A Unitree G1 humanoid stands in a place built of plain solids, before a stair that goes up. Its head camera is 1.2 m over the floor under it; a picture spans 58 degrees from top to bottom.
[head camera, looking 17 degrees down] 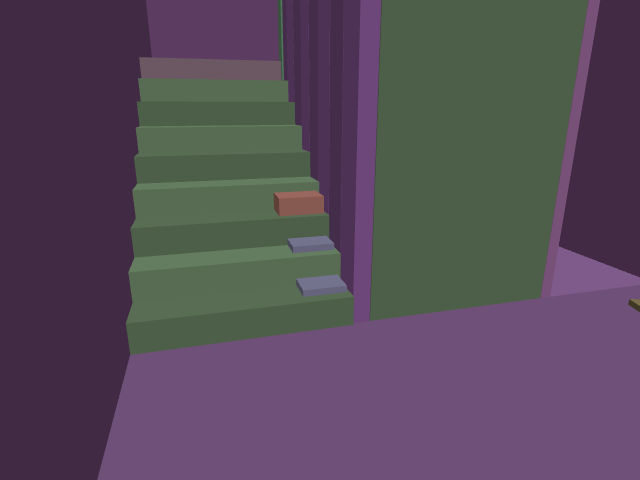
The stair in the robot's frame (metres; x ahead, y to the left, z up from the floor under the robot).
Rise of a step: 0.18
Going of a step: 0.25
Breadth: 1.20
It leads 15 degrees to the left of straight ahead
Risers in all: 9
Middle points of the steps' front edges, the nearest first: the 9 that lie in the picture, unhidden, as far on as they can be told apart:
2.09 0.38 0.18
2.33 0.45 0.36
2.57 0.52 0.53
2.81 0.58 0.71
3.05 0.65 0.89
3.29 0.72 1.07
3.53 0.78 1.25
3.77 0.85 1.42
4.02 0.92 1.60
